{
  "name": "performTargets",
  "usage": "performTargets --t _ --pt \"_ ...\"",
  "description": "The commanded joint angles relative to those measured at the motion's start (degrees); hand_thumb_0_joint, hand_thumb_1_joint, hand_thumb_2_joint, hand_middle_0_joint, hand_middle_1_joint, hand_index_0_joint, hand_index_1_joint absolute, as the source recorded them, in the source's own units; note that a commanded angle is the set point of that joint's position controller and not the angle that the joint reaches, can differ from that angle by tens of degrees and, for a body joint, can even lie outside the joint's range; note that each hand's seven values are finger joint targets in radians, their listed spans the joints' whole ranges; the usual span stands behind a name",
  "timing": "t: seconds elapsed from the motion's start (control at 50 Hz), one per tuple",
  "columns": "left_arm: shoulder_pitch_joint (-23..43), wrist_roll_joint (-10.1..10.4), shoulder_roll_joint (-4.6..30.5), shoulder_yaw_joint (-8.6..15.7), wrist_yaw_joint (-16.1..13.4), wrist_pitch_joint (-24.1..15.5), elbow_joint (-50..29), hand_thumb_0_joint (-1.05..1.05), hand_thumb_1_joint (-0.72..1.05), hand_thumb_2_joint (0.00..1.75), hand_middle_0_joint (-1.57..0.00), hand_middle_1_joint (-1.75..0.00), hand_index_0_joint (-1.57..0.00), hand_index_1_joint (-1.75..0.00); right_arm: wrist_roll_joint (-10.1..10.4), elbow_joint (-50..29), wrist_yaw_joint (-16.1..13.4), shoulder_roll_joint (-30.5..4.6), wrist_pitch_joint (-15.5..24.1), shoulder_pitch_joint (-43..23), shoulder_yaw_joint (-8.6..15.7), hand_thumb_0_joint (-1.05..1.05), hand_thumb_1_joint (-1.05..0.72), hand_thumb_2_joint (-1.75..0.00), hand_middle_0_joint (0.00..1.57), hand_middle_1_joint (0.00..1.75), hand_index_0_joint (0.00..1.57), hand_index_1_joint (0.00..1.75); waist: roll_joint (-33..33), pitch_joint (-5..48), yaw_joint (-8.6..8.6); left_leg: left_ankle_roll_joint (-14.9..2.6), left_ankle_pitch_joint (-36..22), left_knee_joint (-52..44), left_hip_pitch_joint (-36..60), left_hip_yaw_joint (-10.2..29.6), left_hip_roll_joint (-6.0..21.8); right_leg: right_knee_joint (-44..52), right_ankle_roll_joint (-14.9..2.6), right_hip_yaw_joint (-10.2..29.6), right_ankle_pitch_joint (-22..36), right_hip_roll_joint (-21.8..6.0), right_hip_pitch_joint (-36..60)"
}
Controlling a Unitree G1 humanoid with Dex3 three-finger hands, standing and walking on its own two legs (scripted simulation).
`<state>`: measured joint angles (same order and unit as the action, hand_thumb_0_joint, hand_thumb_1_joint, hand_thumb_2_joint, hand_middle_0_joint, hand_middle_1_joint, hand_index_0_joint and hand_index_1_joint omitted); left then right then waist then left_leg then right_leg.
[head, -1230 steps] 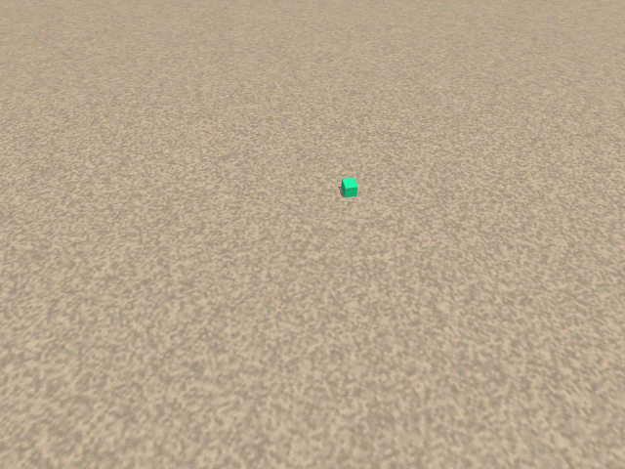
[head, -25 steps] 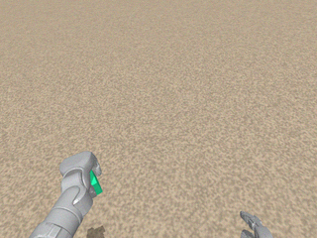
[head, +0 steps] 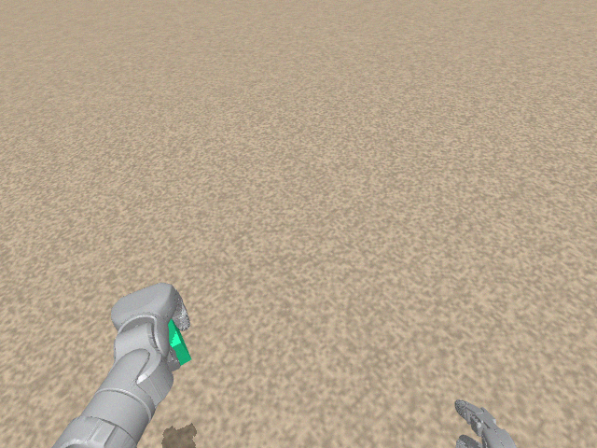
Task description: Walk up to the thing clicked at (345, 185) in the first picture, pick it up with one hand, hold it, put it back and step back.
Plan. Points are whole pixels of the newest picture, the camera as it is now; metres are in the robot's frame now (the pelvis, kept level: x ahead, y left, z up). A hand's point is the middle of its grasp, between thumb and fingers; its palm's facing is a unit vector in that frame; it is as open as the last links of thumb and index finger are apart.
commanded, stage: crouch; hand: left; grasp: from above
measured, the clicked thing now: (160, 341) +0.32 +0.24 -0.06
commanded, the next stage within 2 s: lower in 1.98 s
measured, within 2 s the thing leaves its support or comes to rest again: neither
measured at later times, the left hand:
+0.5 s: hand (196, 366) +0.34 +0.23 -0.22, palm faces -0.38 -0.13 -0.92, open 7.4 cm
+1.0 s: hand (222, 378) +0.40 +0.24 -0.45, palm faces -0.36 -0.21 -0.91, open 7.6 cm
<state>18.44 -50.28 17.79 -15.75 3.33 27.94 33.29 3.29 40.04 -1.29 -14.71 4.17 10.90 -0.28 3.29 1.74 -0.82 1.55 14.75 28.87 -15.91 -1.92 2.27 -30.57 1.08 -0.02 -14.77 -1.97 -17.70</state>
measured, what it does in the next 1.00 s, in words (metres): lowers itself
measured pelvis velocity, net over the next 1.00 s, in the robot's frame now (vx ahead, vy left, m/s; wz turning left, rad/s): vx -0.07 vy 0.01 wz -0.03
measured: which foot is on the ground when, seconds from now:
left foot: down 0.00-1.00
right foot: down 0.00-1.00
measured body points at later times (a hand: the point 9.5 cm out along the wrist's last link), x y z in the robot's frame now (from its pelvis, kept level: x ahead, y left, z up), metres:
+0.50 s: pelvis -0.04 +0.01 -0.11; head +0.09 +0.02 +0.33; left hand +0.36 +0.24 -0.17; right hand +0.03 -0.27 -0.22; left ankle +0.00 +0.14 -0.73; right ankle +0.01 -0.13 -0.73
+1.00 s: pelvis -0.07 +0.01 -0.30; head +0.15 +0.02 +0.09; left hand +0.42 +0.25 -0.39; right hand -0.02 -0.25 -0.44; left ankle +0.00 +0.14 -0.74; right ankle +0.01 -0.13 -0.74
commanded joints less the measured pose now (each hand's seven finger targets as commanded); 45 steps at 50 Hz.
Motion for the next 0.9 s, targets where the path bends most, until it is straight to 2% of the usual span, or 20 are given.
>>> performTargets --t 0.0,0.08,0.14,0.16,0.18,0.26,0.3,0.34,0.36,0.38,0.44,0.48,0.54,0.66,0.68,0.74,0.8,0.82,0.86,0.88 --pt "19.8 -2.1 9.2 4.0 -3.5 -1.7 -7.2 0.00 0.81 0.61 -1.13 -0.55 -1.15 -0.53 0.2 -7.4 -0.1 -6.1 2.9 -4.4 2.2 0.00 -0.86 -0.89 0.20 0.30 0.20 0.30 -5.8 12.1 0.44 -2.38 -9.3 -2.0 3.1 -0.9 -3.3 5.0 -0.50 -0.5 8.4 2.5 3.3" --pt "18.2 -3.3 8.0 4.3 -7.0 -4.6 1.1 0.00 0.83 0.60 -1.14 -0.55 -1.16 -0.53 -0.1 -5.9 0.2 -6.5 3.1 -2.4 2.7 0.00 -0.86 -0.89 0.20 0.30 0.20 0.30 -6.5 10.4 1.74 -2.25 -8.3 0.2 0.4 -1.0 -3.2 3.2 -0.68 -0.4 7.6 2.5 0.3" --pt "21.3 -3.8 6.9 4.7 -10.9 -7.4 7.1 0.00 0.83 0.60 -1.15 -0.56 -1.17 -0.54 -0.4 -4.3 0.8 -6.9 3.1 -0.3 3.5 0.00 -0.87 -0.89 0.20 0.30 0.20 0.30 -6.9 10.7 2.85 -2.02 -7.9 3.7 -3.4 -1.0 -3.1 -0.1 -0.80 -0.4 7.7 2.5 -3.1" --pt "22.6 -3.9 7.6 5.5 -12.5 -8.5 8.1 0.00 0.83 0.58 -1.14 -0.56 -1.17 -0.53 -0.5 -3.5 1.0 -6.8 3.0 0.3 3.7 0.00 -0.87 -0.89 0.20 0.30 0.20 0.30 -6.4 11.8 2.73 -1.86 -7.5 5.4 -4.9 -1.1 -3.2 -1.6 -0.78 -0.2 7.4 2.4 -3.8" --pt "25.7 -4.3 8.1 6.1 -14.3 -9.6 8.6 0.00 0.85 0.56 -1.14 -0.58 -1.18 -0.54 -0.8 -2.8 1.2 -7.0 3.0 1.3 4.1 0.00 -0.87 -0.89 0.20 0.30 0.20 0.30 -5.2 13.8 3.72 -1.79 -7.6 7.8 -6.7 -1.3 -3.1 -3.9 -0.84 0.2 8.0 2.4 -6.0" --pt "29.4 -5.9 5.2 7.1 -20.6 -11.8 19.8 0.00 0.86 0.54 -1.18 -0.54 -1.21 -0.51 -2.3 -1.2 2.0 -7.1 2.3 3.7 5.1 0.00 -0.87 -0.89 0.20 0.30 0.20 0.30 -4.4 16.8 5.54 -0.97 -5.6 18.1 -18.1 -1.0 -2.4 -14.7 -1.59 -0.1 6.1 2.8 -16.0" --pt "34.0 -5.9 6.3 9.0 -24.0 -12.7 20.8 0.00 0.85 0.51 -1.16 -0.54 -1.20 -0.50 -2.8 -1.1 2.3 -7.2 2.2 4.9 5.7 0.00 -0.88 -0.89 0.20 0.30 0.20 0.30 -2.1 21.2 5.22 -0.69 -3.4 22.3 -22.7 -1.3 -2.4 -19.0 -1.91 -0.1 4.3 2.7 -20.0" --pt "33.9 -6.4 5.3 9.4 -26.7 -12.3 26.7 0.00 0.82 0.51 -1.14 -0.54 -1.18 -0.50 -3.4 -0.8 2.6 -7.4 2.2 5.8 5.8 0.00 -0.88 -0.89 0.20 0.30 0.20 0.30 -1.0 23.6 6.49 -0.57 -2.0 26.6 -27.2 -1.0 -2.2 -23.3 -2.17 -0.4 3.3 2.7 -25.2" --pt "36.0 -6.1 5.0 9.5 -27.9 -12.3 28.2 0.00 0.78 0.51 -1.13 -0.52 -1.15 -0.50 -3.6 -0.4 2.8 -7.7 2.4 6.3 6.0 0.00 -0.88 -0.89 0.20 0.30 0.20 0.30 -1.4 24.1 7.12 -0.49 -1.4 28.8 -29.9 -0.3 -1.9 -25.7 -2.33 -0.8 2.6 2.9 -28.6" --pt "39.0 -5.9 7.1 10.8 -29.1 -12.5 28.3 0.00 0.76 0.53 -1.12 -0.51 -1.14 -0.49 -3.9 0.0 3.0 -8.0 2.7 6.8 6.1 0.00 -0.88 -0.89 0.20 0.30 0.20 0.30 0.3 27.0 6.79 -0.48 -0.6 31.4 -32.2 -0.1 -1.8 -28.0 -2.53 -0.9 1.7 2.9 -31.2" --pt "43.9 -5.8 10.1 13.2 -32.1 -12.2 30.7 0.00 0.71 0.56 -1.10 -0.51 -1.11 -0.50 -4.8 0.4 3.4 -8.4 3.0 8.2 6.0 0.00 -0.87 -0.89 0.20 0.30 0.20 0.30 1.8 34.9 7.62 -0.90 0.2 39.0 -39.5 0.2 -1.7 -35.0 -2.76 -1.2 1.3 2.8 -36.1" --pt "45.4 -4.2 9.5 14.1 -33.6 -10.8 33.5 0.00 0.64 0.55 -1.06 -0.49 -1.07 -0.49 -5.1 0.6 3.6 -8.6 3.5 8.0 5.8 0.00 -0.87 -0.89 0.20 0.30 0.20 0.30 3.4 36.3 8.30 -0.54 2.5 41.1 -42.1 1.0 -1.5 -38.1 -3.16 -1.8 -1.4 3.0 -41.2" --pt "50.0 -2.6 12.0 16.1 -34.1 -10.2 36.3 0.00 0.59 0.53 -1.03 -0.49 -1.03 -0.49 -5.7 1.7 4.0 -9.5 4.0 8.4 6.0 0.00 -0.88 -0.89 0.20 0.30 0.20 0.30 3.6 38.9 9.38 -0.57 6.5 44.9 -47.2 2.5 -0.9 -42.8 -3.29 -2.5 -5.1 3.3 -47.6" --pt "52.7 -2.5 16.1 18.6 -32.2 -10.6 39.0 0.00 0.64 0.54 -1.06 -0.52 -1.07 -0.51 -6.4 2.8 4.7 -9.3 4.8 8.6 5.4 0.00 -0.88 -0.89 0.20 0.30 0.20 0.30 5.2 44.5 10.61 -1.15 8.4 53.7 -56.8 2.6 -1.1 -51.6 -3.50 -3.4 -7.0 3.4 -54.6" --pt "53.8 -2.5 16.0 18.5 -31.7 -10.9 39.7 0.00 0.63 0.52 -1.04 -0.53 -1.06 -0.51 -6.5 2.9 4.9 -9.4 4.8 8.7 5.2 0.00 -0.88 -0.89 0.20 0.30 0.20 0.30 5.7 42.8 12.03 -1.20 9.8 54.9 -59.3 2.9 -1.1 -53.0 -3.50 -3.5 -8.1 3.2 -57.3" --pt "53.6 -3.1 17.8 19.1 -30.7 -12.2 42.1 0.00 0.60 0.49 -1.01 -0.50 -1.03 -0.48 -7.1 3.4 5.1 -9.1 5.4 8.6 4.9 0.00 -0.88 -0.89 0.20 0.30 0.20 0.30 3.5 42.0 12.61 -2.01 13.2 60.0 -66.2 3.0 -1.3 -56.4 -3.09 -3.7 -11.3 3.4 -62.1" --pt "54.7 -4.6 20.1 20.0 -30.3 -13.4 42.0 0.00 0.58 0.46 -1.00 -0.49 -1.03 -0.47 -7.5 3.4 5.7 -9.3 5.6 9.5 4.5 0.00 -0.89 -0.89 0.20 0.30 0.20 0.30 4.4 44.7 12.82 -2.15 12.3 64.6 -68.3 2.6 -1.4 -60.3 -2.98 -4.0 -10.5 3.1 -64.3" --pt "56.0 -4.4 19.5 19.9 -30.1 -13.8 41.8 0.00 0.59 0.47 -1.00 -0.50 -1.03 -0.48 -7.7 3.5 5.8 -9.5 5.8 9.5 4.6 0.00 -0.88 -0.89 0.20 0.30 0.20 0.30 5.4 44.6 13.57 -2.05 12.1 66.0 -68.7 2.9 -1.4 -61.7 -3.02 -4.2 -10.4 3.0 -66.6" --pt "61.2 -4.7 21.6 20.8 -30.3 -15.0 37.3 0.00 0.56 0.46 -0.99 -0.50 -1.02 -0.47 -7.9 3.5 5.9 -9.5 5.9 9.8 4.5 0.00 -0.89 -0.89 0.20 0.30 0.20 0.30 9.8 48.5 13.34 -1.75 11.3 67.9 -68.1 2.7 -1.4 -64.4 -3.24 -4.2 -9.4 2.9 -67.7" --pt "58.7 -5.5 21.4 20.8 -30.3 -14.9 41.0 0.00 0.56 0.45 -0.98 -0.49 -1.01 -0.47 -8.1 3.9 6.1 -10.1 5.8 10.6 4.3 0.00 -0.89 -0.89 0.20 0.30 0.20 0.30 8.0 47.6 13.96 -1.83 10.7 69.3 -68.8 2.7 -1.3 -65.3 -3.11 -4.6 -8.6 2.8 -68.3"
